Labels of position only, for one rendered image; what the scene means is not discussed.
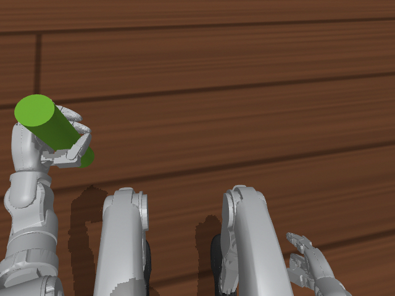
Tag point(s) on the right robot foot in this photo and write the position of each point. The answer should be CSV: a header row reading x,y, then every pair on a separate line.
x,y
216,265

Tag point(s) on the right robot hand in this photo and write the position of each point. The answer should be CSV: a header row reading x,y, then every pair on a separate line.
x,y
304,271

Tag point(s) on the left robot arm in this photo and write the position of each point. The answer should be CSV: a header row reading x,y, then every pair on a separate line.
x,y
30,267

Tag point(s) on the left robot hand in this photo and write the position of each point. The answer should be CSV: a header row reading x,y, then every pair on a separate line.
x,y
30,153

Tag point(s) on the right robot arm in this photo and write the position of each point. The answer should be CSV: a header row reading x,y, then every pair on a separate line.
x,y
329,286

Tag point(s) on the can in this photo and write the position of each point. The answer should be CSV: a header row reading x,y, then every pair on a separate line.
x,y
41,116

